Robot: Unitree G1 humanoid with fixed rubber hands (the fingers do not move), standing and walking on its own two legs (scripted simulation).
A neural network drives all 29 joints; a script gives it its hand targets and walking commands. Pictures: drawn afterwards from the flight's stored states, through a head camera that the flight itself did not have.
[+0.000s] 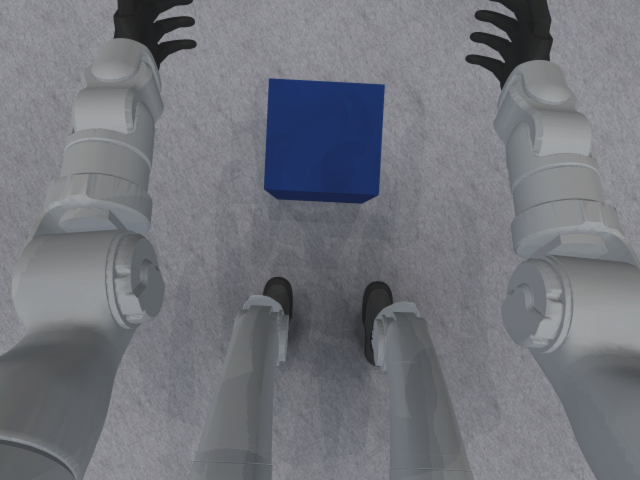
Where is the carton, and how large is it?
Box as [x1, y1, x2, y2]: [264, 78, 384, 203]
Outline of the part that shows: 269,78 264,189 276,198 280,199 362,203 377,195 379,182 384,85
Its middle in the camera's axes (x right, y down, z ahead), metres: +0.01 -0.19 +0.83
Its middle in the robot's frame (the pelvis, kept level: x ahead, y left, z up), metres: +0.52 +0.02 -0.52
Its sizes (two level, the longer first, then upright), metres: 0.210 0.200 0.250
